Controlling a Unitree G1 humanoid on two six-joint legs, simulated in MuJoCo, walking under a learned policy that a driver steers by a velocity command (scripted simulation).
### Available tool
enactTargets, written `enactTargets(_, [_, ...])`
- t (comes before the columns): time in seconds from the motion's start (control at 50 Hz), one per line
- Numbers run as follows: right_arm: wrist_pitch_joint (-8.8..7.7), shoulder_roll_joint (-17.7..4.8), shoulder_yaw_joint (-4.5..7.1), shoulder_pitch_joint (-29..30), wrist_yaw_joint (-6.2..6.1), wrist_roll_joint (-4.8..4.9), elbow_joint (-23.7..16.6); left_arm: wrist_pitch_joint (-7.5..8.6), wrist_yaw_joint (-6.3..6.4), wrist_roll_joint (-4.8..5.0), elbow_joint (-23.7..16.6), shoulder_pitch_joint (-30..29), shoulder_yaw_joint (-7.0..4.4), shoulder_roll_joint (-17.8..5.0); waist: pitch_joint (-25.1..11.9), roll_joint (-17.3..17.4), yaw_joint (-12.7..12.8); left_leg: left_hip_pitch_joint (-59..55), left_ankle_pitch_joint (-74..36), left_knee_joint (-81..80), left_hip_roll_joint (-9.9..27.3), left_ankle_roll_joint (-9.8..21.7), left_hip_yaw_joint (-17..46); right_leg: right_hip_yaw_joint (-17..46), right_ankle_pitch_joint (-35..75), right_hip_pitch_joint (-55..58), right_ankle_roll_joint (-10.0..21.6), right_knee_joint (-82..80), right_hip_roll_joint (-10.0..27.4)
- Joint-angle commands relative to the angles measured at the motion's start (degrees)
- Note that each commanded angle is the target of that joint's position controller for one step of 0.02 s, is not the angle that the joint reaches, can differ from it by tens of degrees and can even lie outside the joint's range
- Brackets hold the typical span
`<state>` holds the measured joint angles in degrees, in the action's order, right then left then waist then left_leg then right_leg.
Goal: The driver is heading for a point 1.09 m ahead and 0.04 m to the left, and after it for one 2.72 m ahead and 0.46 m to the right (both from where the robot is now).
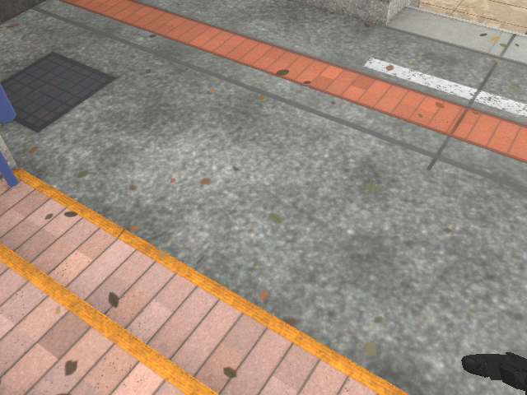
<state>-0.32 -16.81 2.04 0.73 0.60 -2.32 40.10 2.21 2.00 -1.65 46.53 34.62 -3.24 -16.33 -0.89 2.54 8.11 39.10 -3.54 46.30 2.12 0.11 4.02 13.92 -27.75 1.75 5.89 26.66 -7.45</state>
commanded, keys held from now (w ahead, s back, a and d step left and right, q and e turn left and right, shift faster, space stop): w+e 0.20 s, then w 0.40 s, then w+q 0.40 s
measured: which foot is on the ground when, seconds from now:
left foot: up 0.00-0.16, down 0.18-0.72, up 0.74-1.00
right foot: down 0.00-0.18, up 0.20-0.68, down 0.70-1.00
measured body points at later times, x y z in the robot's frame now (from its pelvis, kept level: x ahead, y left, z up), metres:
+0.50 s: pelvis +0.25 +0.08 -0.15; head +0.26 +0.09 +0.30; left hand +0.47 +0.29 -0.27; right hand +0.10 -0.14 -0.28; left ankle +0.24 +0.18 -0.88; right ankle +0.31 -0.06 -0.81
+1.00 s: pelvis +0.46 +0.01 -0.19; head +0.47 +0.01 +0.26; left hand +0.42 +0.29 -0.32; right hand +0.60 -0.28 -0.29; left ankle +0.64 +0.08 -0.88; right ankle +0.31 -0.07 -0.88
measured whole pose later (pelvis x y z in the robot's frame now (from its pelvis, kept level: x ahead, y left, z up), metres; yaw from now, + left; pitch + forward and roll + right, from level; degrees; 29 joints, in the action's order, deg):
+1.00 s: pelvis +0.46 +0.01 -0.19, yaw -4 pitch -2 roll -2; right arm 0.0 -18.5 5.1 -5.9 3.8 -1.1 49.3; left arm 7.3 0.4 -1.0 59.5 25.4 -3.6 -14.6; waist 3.2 2.0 2.6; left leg 34.5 -27.0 40.6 0.0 3.8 -2.6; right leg -9.5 -36.1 -2.4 0.6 40.8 0.5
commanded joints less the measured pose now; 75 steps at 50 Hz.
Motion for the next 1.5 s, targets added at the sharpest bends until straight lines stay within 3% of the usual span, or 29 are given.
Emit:
enactTargets(0.02, [-2.07, -1.90, 0.40, 11.02, 1.42, 0.58, -7.40, 1.13, -0.29, 0.70, -1.85, -2.57, -1.75, -6.47, 8.50, -5.90, -0.87, -4.05, -18.83, -13.41, -0.07, 0.59, -0.11, 10.55, 17.85, -12.68, 5.86, -0.75, 10.18])
enactTargets(0.08, [-1.69, -1.37, 0.82, 0.71, 1.76, 1.48, -3.24, 2.23, -0.40, 1.90, -1.36, -4.95, -1.12, -5.39, 5.53, -4.17, -3.28, -26.47, -28.18, -18.61, -0.61, -0.27, 0.28, 8.97, 7.87, -21.48, 2.30, 6.74, 7.17])
enactTargets(0.16, [-4.03, -5.22, 3.03, -20.13, -1.94, 0.44, 4.60, -0.95, 1.30, 1.29, 2.34, -3.21, -2.08, -8.47, -0.63, 1.66, -11.64, -40.57, -30.38, -35.46, 3.90, -2.11, 0.42, 4.23, 12.88, -12.51, 1.71, 47.43, 0.98])
enactTargets(0.18, [-4.27, -7.38, 3.62, -26.57, -1.59, -0.14, 6.25, -1.16, 0.67, 1.66, 2.75, -2.92, -2.19, -6.42, -4.94, 4.95, -13.59, -53.02, -26.47, -26.80, 7.68, -1.37, 4.24, 1.46, -12.39, -24.46, 1.14, 63.97, -2.84])
enactTargets(0.2, [-4.85, -8.30, 2.67, -30.14, -0.14, -1.48, 5.87, -1.18, 0.74, 3.70, 2.34, 7.69, -1.32, -1.92, -12.59, 10.93, -6.93, -70.07, -58.37, -1.69, 17.80, -0.12, 7.43, -0.53, -25.42, -39.47, -0.74, 78.56, -1.70])
enactTargets(0.22, [-4.49, -7.29, 3.07, -31.61, 1.04, 0.31, 5.86, -1.06, 1.39, 3.53, 3.33, 10.22, -0.61, -2.90, -18.32, 13.43, -8.26, -73.58, -51.10, -0.20, 22.27, 3.39, 15.50, -3.22, -20.36, -48.68, -1.71, 82.84, 2.55])
enactTargets(0.24, [-4.11, -10.49, 4.42, -29.73, 0.83, 1.45, 6.05, -1.35, 1.22, 2.13, 2.81, 8.91, 0.05, -2.89, -17.66, 16.03, -8.28, -63.36, -17.35, -12.88, 25.52, 9.89, 26.41, -7.00, -13.25, -51.28, -2.69, 85.25, 4.11])
enactTargets(0.26, [-3.94, -8.10, 4.02, -22.87, -0.16, 1.81, 4.67, -2.07, 0.60, -1.10, 1.00, -1.69, -0.39, -5.25, -10.47, 10.90, -8.89, -47.59, 18.48, -25.37, 23.18, 13.77, 31.05, -9.46, -3.98, -51.34, -2.84, 81.90, 6.13])
enactTargets(0.28, [-4.52, -4.63, 2.11, -18.44, -0.49, 1.33, 3.07, -2.23, -0.45, -2.06, -1.30, -10.54, -1.24, -8.77, -2.10, 5.31, -9.03, -33.48, 19.41, -27.87, 21.01, 13.78, 26.50, -6.66, 4.36, -47.15, -2.40, 68.75, 7.94])
enactTargets(0.34, [-5.82, -4.83, 2.01, -22.33, -0.76, 0.52, 8.61, -2.84, -2.19, -1.02, -2.05, -17.37, -0.25, -3.50, 6.38, 3.07, -6.45, -14.79, 11.34, -28.78, 14.68, 11.85, 16.76, -2.46, 14.02, -38.95, -3.86, 46.06, 8.48])
enactTargets(0.44, [-4.81, -2.73, 1.46, -24.25, 0.25, 1.38, 10.57, -2.86, -3.53, -0.99, -0.18, -17.91, 1.54, 0.27, -1.74, 4.78, -4.90, -17.75, -5.90, -26.71, 11.71, 11.98, 6.19, -10.38, 24.09, -30.21, -3.67, 36.60, 6.41])
enactTargets(0.64, [-2.42, -4.56, 2.19, -36.07, -0.97, 0.38, 13.82, -1.30, -3.97, -1.97, -2.42, -33.42, 0.89, -1.28, 6.63, 2.93, -11.86, -30.47, 1.64, -18.25, 13.05, 13.55, 7.96, -15.41, 16.21, -38.49, -1.52, 29.59, 8.68])
enactTargets(0.7, [-2.33, -6.79, 2.74, -28.20, -0.31, 1.01, 13.06, 0.08, -3.98, -0.66, 5.51, -9.89, -0.35, -1.27, 0.83, 1.09, 0.30, -11.74, -16.30, 4.47, 6.49, 9.55, -0.96, -20.21, 13.68, -0.86, -0.49, 15.32, 3.19])
enactTargets(0.72, [-3.25, -4.60, 2.80, -24.56, -0.47, 1.48, 10.87, 0.89, -3.32, -1.48, 7.83, 0.06, -2.11, -8.37, -2.16, -11.28, 4.34, 0.90, 4.56, 29.33, -0.88, 5.67, -5.23, -3.07, 16.55, 9.79, 3.26, 5.48, 15.09])
enactTargets(0.74, [-3.75, -0.98, 2.42, -27.22, -1.39, 1.13, 9.72, 1.37, -3.23, 0.51, 7.23, 0.33, -1.77, -9.76, -2.32, -17.91, -0.39, 9.34, 32.80, 38.04, -4.46, 5.88, 0.14, 15.09, 40.20, 10.11, 4.83, 1.44, 27.71])
enactTargets(0.78, [-2.17, -2.78, 2.96, -16.70, -1.28, -0.09, 7.68, 1.95, -2.20, 0.16, 6.12, -6.75, -2.09, -8.50, 6.94, -5.78, -2.18, 21.00, 33.42, 34.21, -2.66, 4.40, 2.48, 16.34, 14.86, 2.48, 6.88, -2.64, 28.39])
enactTargets(0.86, [1.44, -2.44, 3.63, -15.07, 1.54, -0.85, 8.02, 3.56, -1.72, -0.96, 3.94, -20.60, -1.37, -3.75, 11.24, -8.75, -10.39, 3.78, 9.20, 20.93, -0.19, 3.06, -2.39, 0.61, 5.74, -21.41, 5.24, -6.69, 23.24])
enactTargets(0.92, [0.17, 0.04, 2.64, -9.22, 3.14, 0.66, 7.17, 7.19, -1.78, 0.69, 5.85, -20.97, -1.16, -2.57, 9.78, -3.57, -11.06, -14.31, -24.88, -2.47, -2.69, 3.10, -6.57, -13.80, -5.15, -32.64, -0.89, -5.37, 15.42])
enactTargets(0.98, [0.62, -0.89, 2.54, -13.13, 3.92, 2.17, 10.67, 6.98, -1.37, 0.91, 8.04, -20.41, -0.60, -1.81, 6.76, -7.16, -11.08, -28.63, -33.59, -6.81, -3.48, 3.85, -9.29, -19.44, -3.31, -30.54, -2.92, 0.18, 15.05])
enactTargets(1.04, [0.48, -1.56, 2.32, -4.77, 2.77, 0.06, 9.14, 4.75, -0.35, -0.90, 11.65, -12.21, 0.02, -1.17, 12.28, -2.74, -6.12, -19.22, -24.55, -19.02, -2.16, 3.89, -9.61, -20.57, 3.59, -14.74, -1.88, 12.37, 15.65])
enactTargets(1.1, [-0.89, -3.83, 3.12, -22.08, 1.51, -2.28, 14.41, 2.32, 1.01, -0.41, 13.26, -10.13, -0.04, -2.49, 5.60, -3.25, -13.12, -31.69, -18.90, -32.84, -0.34, 8.30, -5.42, -20.82, 24.72, -9.77, -0.66, 44.14, 14.23])
enactTargets(1.12, [-1.00, -6.04, 4.48, -28.98, 1.31, -1.77, 16.39, 1.89, 0.84, 0.83, 11.72, -14.55, -1.03, -5.09, 3.63, 3.31, -19.14, -42.02, -22.46, -35.34, 1.95, 13.16, -1.82, -24.37, 5.54, -19.41, -1.66, 67.33, 7.88])
enactTargets(1.14, [-1.43, -12.73, 5.31, -31.17, 1.49, -0.16, 16.93, 2.26, 0.19, 0.36, 7.82, -11.54, -0.61, -2.64, -0.47, 12.60, -13.80, -60.51, -45.88, -10.73, 8.13, 13.09, 1.78, -18.49, -16.23, -41.69, -1.30, 74.12, 7.29])
enactTargets(1.16, [-1.74, -12.67, 4.87, -32.26, 1.43, 1.62, 16.01, 2.77, -0.09, 0.29, 5.66, -9.71, 0.06, -3.30, -7.18, 11.78, -14.28, -69.59, -49.40, -6.86, 14.05, 17.42, 10.89, -12.41, -12.30, -52.02, -1.75, 69.94, 10.46])
enactTargets(1.2, [-1.51, -11.76, 4.97, -24.11, -1.03, 2.55, 14.24, 3.21, -0.92, -1.59, 3.05, -15.95, -0.08, -4.46, -5.16, 3.72, -10.99, -55.85, -9.98, -19.10, 18.40, 23.59, 24.42, -9.31, 3.18, -55.26, -4.77, 53.76, 12.66])
enactTargets(1.26, [-2.19, -7.98, 3.46, -18.49, -2.17, 1.24, 11.77, 0.39, -1.18, -1.93, 2.54, -22.23, -0.62, -5.00, -1.12, -4.48, -8.25, -31.81, -14.29, -23.75, 15.35, 23.82, 26.29, -9.17, 4.41, -39.68, -11.18, 37.02, 13.91])
enactTargets(1.32, [-3.55, -7.26, 3.70, -20.07, -1.37, 1.68, 13.51, -0.23, -1.70, -0.76, 2.72, -21.87, 0.32, -2.11, -3.13, -1.97, -7.07, -21.90, -19.50, -21.44, 5.81, 17.06, 14.43, -12.03, 27.18, -28.16, -8.79, 32.22, 11.32])
enactTargets(1.4, [-3.58, -3.38, 3.00, -22.93, -2.44, 1.68, 14.62, 0.98, -3.22, -1.27, -2.58, -33.66, -0.03, -2.78, 1.62, -0.81, -10.47, -26.79, 13.25, -13.96, 1.80, 15.72, 20.15, -6.44, 43.79, -39.50, -6.68, 17.12, 11.47])
enactTargets(1.5, [-3.62, -4.60, 2.94, -23.58, -2.61, -0.05, 12.12, 1.07, -4.77, -0.55, -6.31, -37.54, 0.88, -0.63, 4.21, 0.48, -12.45, -21.57, 23.80, -5.65, -0.30, 15.42, 24.64, -5.14, 44.77, -34.69, -6.90, 9.28, 8.88])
